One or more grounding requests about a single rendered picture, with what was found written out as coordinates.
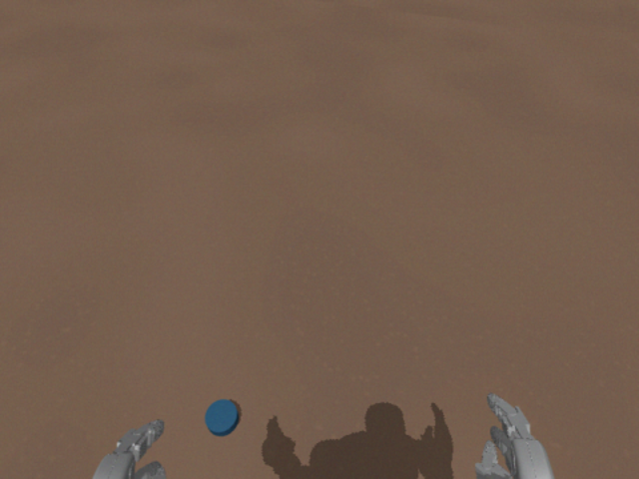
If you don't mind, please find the tin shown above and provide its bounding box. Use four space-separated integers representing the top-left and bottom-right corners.
205 399 239 436

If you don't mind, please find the left robot hand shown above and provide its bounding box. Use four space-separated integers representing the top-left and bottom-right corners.
92 419 166 479

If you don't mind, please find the right robot hand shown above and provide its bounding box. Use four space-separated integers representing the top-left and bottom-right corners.
475 393 555 479

